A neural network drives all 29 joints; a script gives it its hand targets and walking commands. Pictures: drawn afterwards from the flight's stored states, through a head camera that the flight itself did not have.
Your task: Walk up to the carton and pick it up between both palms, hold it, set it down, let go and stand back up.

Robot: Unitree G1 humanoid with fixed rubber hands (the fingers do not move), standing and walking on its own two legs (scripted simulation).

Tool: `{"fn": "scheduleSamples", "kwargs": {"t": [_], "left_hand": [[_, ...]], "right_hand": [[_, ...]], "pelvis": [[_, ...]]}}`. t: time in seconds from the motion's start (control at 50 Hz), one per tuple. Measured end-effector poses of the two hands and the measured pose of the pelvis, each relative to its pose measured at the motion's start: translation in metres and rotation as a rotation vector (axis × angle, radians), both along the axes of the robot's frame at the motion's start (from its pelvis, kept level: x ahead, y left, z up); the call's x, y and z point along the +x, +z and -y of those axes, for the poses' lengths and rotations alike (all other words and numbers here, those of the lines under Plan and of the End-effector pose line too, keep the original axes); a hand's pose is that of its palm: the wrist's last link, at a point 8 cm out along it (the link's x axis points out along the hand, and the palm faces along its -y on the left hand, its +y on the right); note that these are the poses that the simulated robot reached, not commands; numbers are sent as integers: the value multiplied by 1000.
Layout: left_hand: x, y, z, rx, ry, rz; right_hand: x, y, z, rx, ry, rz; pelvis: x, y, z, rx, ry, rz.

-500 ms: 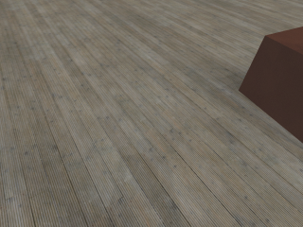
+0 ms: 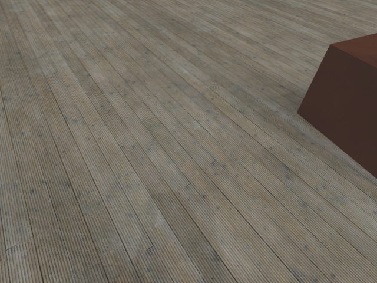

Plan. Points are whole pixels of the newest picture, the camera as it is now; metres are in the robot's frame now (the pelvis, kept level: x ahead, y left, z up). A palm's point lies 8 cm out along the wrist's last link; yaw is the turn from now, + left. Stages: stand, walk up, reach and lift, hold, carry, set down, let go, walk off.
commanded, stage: stand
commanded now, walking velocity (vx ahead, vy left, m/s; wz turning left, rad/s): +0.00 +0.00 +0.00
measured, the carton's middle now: out of the picture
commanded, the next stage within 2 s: walk up in 0.66 s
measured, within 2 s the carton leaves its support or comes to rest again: neither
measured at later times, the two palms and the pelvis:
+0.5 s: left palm out of the picture -0.04 +0.20 -0.15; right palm out of the picture -0.03 -0.20 -0.15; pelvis +0.00 +0.00 +0.00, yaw +0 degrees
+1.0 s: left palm out of the picture +0.02 +0.24 -0.14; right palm out of the picture -0.02 -0.25 -0.14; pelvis +0.01 -0.01 +0.00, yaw -8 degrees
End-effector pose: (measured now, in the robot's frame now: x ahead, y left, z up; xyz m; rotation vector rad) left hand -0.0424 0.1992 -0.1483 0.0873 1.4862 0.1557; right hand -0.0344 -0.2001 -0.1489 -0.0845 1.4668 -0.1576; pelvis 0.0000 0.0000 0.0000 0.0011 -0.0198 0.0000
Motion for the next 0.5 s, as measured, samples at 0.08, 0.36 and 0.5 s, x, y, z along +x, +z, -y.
{"fn": "scheduleSamples", "kwargs": {"t": [0.08,0.36,0.5], "left_hand": [[0,0,0,0,0,-1],[1,0,-1,-1,1,-3],[2,0,-1,-1,1,-4]], "right_hand": [[0,0,0,0,0,0],[2,0,-1,0,-1,-1],[2,1,-1,0,-2,-1]], "pelvis": [[1,0,0,0,0,0],[3,0,-1,0,0,0],[3,0,-1,0,0,0]]}}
